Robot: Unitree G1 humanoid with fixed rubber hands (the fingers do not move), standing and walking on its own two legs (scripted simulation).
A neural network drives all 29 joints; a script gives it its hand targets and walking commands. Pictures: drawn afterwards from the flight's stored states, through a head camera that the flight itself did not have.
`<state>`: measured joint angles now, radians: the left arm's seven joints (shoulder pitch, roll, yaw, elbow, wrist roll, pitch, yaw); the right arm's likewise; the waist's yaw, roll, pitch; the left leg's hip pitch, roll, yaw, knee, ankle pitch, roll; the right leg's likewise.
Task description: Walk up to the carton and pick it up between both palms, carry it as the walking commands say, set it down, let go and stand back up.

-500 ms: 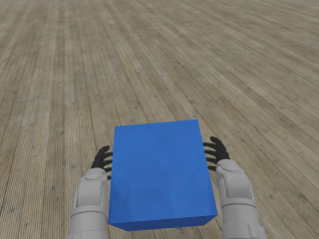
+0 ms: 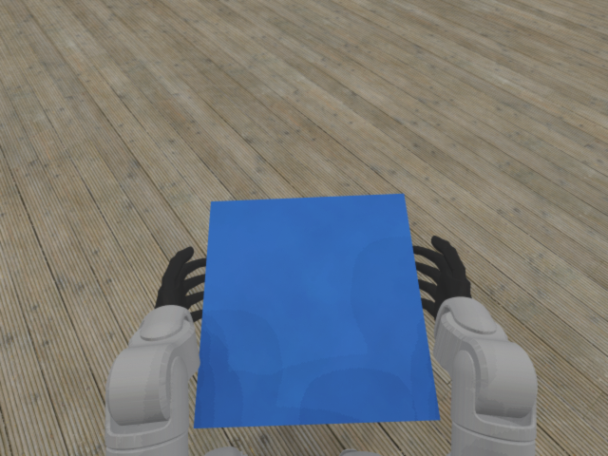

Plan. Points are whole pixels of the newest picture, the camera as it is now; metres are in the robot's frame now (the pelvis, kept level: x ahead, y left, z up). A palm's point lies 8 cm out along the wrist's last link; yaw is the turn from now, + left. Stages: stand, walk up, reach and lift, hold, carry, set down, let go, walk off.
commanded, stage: carry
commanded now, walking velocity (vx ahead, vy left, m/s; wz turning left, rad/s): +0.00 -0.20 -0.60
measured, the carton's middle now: (311, 315) +0.29 -0.01 +0.01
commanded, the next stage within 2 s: none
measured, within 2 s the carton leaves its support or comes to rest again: neither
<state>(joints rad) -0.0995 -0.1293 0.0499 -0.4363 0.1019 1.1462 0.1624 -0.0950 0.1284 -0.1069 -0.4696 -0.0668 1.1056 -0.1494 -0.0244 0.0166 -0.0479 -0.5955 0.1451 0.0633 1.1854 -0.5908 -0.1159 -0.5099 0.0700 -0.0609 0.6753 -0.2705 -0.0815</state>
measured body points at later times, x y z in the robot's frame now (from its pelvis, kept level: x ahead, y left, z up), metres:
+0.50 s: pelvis -0.03 -0.08 +0.02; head -0.03 -0.06 +0.47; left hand +0.27 -0.01 +0.11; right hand +0.17 -0.31 +0.12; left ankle +0.02 +0.07 -0.71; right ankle -0.05 -0.26 -0.67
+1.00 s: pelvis -0.12 -0.18 +0.02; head -0.10 -0.15 +0.47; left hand +0.19 -0.19 +0.10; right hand +0.01 -0.45 +0.11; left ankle -0.06 -0.11 -0.71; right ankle -0.14 -0.28 -0.65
